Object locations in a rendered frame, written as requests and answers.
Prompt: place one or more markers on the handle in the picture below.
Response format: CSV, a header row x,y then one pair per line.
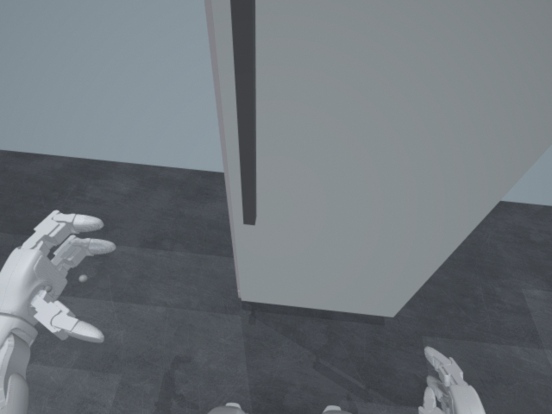
x,y
243,32

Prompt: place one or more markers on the right robot shin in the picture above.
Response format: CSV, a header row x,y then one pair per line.
x,y
332,407

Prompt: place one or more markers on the left robot forearm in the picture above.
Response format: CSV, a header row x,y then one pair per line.
x,y
16,337

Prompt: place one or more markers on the robot right hand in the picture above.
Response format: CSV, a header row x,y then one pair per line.
x,y
455,395

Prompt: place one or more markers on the robot left hand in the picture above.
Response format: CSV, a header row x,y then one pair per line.
x,y
28,270

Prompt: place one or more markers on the fridge door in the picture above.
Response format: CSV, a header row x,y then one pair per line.
x,y
386,131

